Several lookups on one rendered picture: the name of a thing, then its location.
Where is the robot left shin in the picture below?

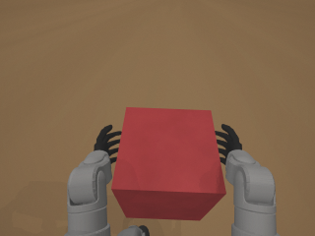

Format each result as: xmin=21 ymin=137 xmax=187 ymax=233
xmin=128 ymin=225 xmax=142 ymax=231

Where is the carton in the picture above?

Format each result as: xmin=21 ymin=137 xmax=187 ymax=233
xmin=111 ymin=107 xmax=226 ymax=221

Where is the robot right forearm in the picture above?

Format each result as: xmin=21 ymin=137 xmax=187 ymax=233
xmin=225 ymin=149 xmax=281 ymax=236

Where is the robot left forearm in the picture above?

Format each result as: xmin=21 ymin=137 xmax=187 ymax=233
xmin=64 ymin=149 xmax=112 ymax=236

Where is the robot left foot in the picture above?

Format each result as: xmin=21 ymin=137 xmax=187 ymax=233
xmin=139 ymin=225 xmax=150 ymax=236

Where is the left robot hand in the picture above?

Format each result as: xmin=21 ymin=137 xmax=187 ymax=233
xmin=94 ymin=125 xmax=122 ymax=164

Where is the right robot hand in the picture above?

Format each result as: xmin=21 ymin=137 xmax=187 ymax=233
xmin=215 ymin=124 xmax=242 ymax=165

